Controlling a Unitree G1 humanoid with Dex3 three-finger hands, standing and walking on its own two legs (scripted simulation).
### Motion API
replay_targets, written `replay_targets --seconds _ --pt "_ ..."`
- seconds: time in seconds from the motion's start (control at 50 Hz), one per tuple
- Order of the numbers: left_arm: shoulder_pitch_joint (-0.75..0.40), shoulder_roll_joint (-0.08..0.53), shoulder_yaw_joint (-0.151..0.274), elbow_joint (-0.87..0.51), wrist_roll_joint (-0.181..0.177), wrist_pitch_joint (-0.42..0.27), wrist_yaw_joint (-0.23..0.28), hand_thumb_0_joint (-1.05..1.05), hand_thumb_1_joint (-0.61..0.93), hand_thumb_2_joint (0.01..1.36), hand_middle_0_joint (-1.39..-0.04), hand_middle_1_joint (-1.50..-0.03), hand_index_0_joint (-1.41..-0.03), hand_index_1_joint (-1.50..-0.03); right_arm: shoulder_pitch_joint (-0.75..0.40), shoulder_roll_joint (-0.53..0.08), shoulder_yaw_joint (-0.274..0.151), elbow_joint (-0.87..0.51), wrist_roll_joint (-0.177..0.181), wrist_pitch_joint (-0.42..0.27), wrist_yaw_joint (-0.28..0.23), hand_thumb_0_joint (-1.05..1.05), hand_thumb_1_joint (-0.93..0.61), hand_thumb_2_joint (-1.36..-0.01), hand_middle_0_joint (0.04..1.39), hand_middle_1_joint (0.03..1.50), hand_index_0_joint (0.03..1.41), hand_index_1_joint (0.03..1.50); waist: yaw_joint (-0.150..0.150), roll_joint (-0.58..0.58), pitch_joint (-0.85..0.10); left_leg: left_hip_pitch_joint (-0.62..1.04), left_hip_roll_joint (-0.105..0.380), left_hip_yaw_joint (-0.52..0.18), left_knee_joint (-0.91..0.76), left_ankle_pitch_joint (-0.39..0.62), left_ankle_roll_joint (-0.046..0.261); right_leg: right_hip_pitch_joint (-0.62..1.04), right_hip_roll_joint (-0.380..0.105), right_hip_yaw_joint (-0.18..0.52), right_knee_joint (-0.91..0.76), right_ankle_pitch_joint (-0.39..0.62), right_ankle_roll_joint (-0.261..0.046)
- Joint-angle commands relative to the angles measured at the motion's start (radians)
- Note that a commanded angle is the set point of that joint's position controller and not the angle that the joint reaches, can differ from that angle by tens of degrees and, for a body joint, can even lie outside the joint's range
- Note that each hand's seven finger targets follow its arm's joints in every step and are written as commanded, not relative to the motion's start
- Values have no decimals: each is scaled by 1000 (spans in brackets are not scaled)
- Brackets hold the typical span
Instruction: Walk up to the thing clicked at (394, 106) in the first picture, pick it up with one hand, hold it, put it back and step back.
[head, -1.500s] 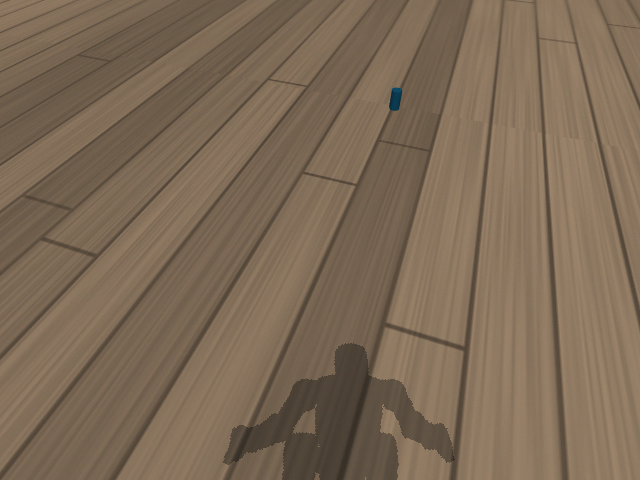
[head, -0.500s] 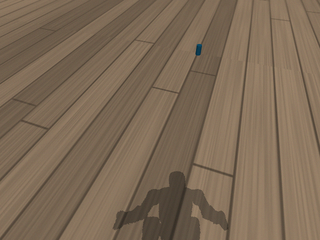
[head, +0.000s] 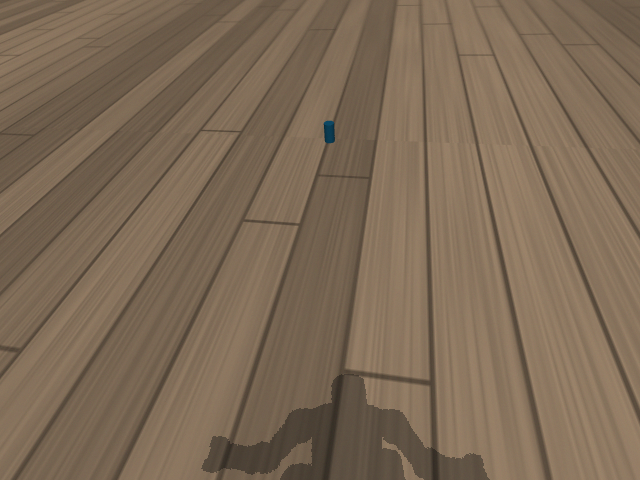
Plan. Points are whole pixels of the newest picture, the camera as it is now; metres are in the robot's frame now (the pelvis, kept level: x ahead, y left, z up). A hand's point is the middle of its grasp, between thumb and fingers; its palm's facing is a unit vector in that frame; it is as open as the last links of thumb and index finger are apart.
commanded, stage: walk up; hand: left
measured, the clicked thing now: (329, 132) +2.22 -0.01 -0.69
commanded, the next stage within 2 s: none
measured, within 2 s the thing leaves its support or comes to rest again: neither
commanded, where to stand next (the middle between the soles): +1.78 -0.18 m, yaw -8 degrees
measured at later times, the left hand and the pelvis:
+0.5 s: hand (185, 393) +0.33 +0.26 -0.16, palm faces -0.07 -0.94 -0.34, open 7.4 cm; pelvis +0.30 -0.02 +0.00, yaw -5 degrees
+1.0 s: hand (272, 196) +0.79 +0.14 -0.10, palm faces -0.13 -0.91 -0.39, open 7.4 cm; pelvis +0.63 -0.11 +0.00, yaw -7 degrees
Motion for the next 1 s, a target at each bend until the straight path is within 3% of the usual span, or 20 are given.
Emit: replay_targets --seconds 0.0,0.02,0.12,0.22,0.32,0.38,0.4,0.42,0.44,0.46,0.48,0.54,0.64,0.76,0.82,0.86,0.88,0.9,0.92,0.98 --pt "220 339 81 -25 -5 -48 55 0 900 900 -200 -300 -200 -300 -159 -73 25 -195 38 -36 -3 0 -900 -900 200 300 200 300 166 -418 27 -809 -157 -55 725 -78 11 475 -265 722 -590 -751 -160" --pt "120 370 77 -64 -25 -48 54 0 900 900 -200 -300 -200 -300 -185 -170 -2 -187 29 -35 -7 0 -900 -900 200 300 200 300 129 -282 102 -776 -85 -121 732 -21 7 357 -346 863 -653 -807 -228" --pt "15 233 37 -92 -35 -80 73 0 900 900 -200 -300 -200 -300 -91 -155 -1 -130 55 -31 23 0 -900 -900 200 300 200 300 25 -170 118 -605 7 -166 528 246 26 250 -138 348 -515 -309 -150" --pt "19 215 23 -131 -39 -98 72 0 900 900 -200 -300 -200 -300 -198 -145 -12 -197 37 -15 47 0 -900 -900 200 300 200 300 32 -123 178 -627 -8 -105 295 343 -35 192 -111 217 -585 -263 -196" --pt "125 211 17 -113 -33 -84 68 0 900 900 -200 -300 -200 -300 -341 -85 0 -251 39 -33 46 0 -900 -900 200 300 200 300 105 -82 116 -467 -63 -45 21 452 -14 296 -83 112 -489 121 -173" --pt "100 221 12 -122 -42 -74 80 0 900 900 -200 -300 -200 -300 -201 -91 -18 -213 36 -34 27 0 -900 -900 200 300 200 300 38 -74 32 -252 -117 -6 -40 454 14 324 -96 86 -307 399 -163" --pt "105 205 7 -131 -42 -69 85 0 900 900 -200 -300 -200 -300 -51 -113 -31 -170 28 -36 18 0 -900 -900 200 300 200 300 -30 -8 -55 -76 -144 15 -72 413 39 314 -50 38 -90 468 -135" --pt "138 161 -10 -144 -43 -63 92 0 900 900 -200 -300 -200 -300 143 -168 -57 -127 6 -42 7 0 -900 -900 200 300 200 300 -110 67 -172 202 -109 -49 -47 327 97 149 -7 22 193 402 -96" --pt "198 78 -38 -158 -44 -61 95 0 900 900 -200 -300 -200 -300 250 -232 -85 -124 -9 -45 -6 0 -900 -900 200 300 200 300 -137 247 -246 433 84 -332 -63 119 135 -123 93 50 421 -52 -69" --pt "245 122 -31 -154 -64 -63 104 0 900 900 -200 -300 -200 -300 230 -286 -99 -148 21 -51 -11 0 -900 -900 200 300 200 300 -119 272 -297 538 276 -758 -180 66 236 -314 217 113 559 -289 -66" --pt "194 177 -30 -140 -54 -65 113 0 900 900 -200 -300 -200 -300 158 -279 -111 -170 49 -49 -14 0 -900 -900 200 300 200 300 -99 201 -268 427 325 -801 -231 15 288 -327 112 206 614 -236 -89" --pt "99 162 -27 -131 -62 -80 90 0 900 900 -200 -300 -200 -300 3 -165 -44 -216 58 -55 -23 0 -900 -900 200 300 200 300 -41 60 -34 22 152 -317 -249 387 168 -193 37 200 517 -75 -60" --pt "73 102 -31 -154 -46 -49 43 0 900 900 -200 -300 -200 -300 -26 -146 -21 -236 65 -81 -18 0 -900 -900 200 300 200 300 14 60 107 -162 103 -118 -331 403 196 -161 -10 109 283 -10 -5" --pt "-73 100 -15 -183 -30 -54 20 0 900 900 -200 -300 -200 -300 -21 -180 -18 -232 56 -80 -5 0 -900 -900 200 300 200 300 -2 90 109 -205 80 -48 -290 373 164 25 8 5 -61 213 -29" --pt "2 120 3 -150 -29 -52 30 0 900 900 -200 -300 -200 -300 -29 -194 -25 -226 57 -69 -12 0 -900 -900 200 300 200 300 55 48 49 -206 94 -48 -141 441 142 185 30 -16 -80 206 -52" --pt "200 191 39 -101 -24 -63 54 0 900 900 -200 -300 -200 -300 53 -126 2 -217 48 -61 -11 0 -900 -900 200 300 200 300 151 -148 -109 -300 -25 15 307 529 89 508 69 15 -123 34 -88" --pt "295 273 67 -91 -15 -68 68 0 900 900 -200 -300 -200 -300 124 -46 25 -230 51 -57 -8 0 -900 -900 200 300 200 300 163 -383 -160 -445 -119 18 558 142 61 617 -123 304 -216 -178 -116" --pt "252 327 67 -119 -28 -73 71 0 900 900 -200 -300 -200 -300 160 -95 17 -232 66 -54 -11 0 -900 -900 200 300 200 300 126 -379 -153 -638 -190 -57 712 -32 23 709 -318 734 -370 -161 -226" --pt "191 330 72 -135 -47 -68 77 0 900 900 -200 -300 -200 -300 109 -172 6 -211 63 -48 -26 0 -900 -900 200 300 200 300 133 -283 -127 -680 -128 -119 782 -24 23 649 -347 786 -400 -184 -277" --pt "85 220 29 -157 -56 -81 97 0 900 900 -200 -300 -200 -300 34 -124 12 -193 81 -46 -20 0 -900 -900 200 300 200 300 56 -150 34 -586 -67 -194 717 168 44 346 -201 382 -369 210 -206"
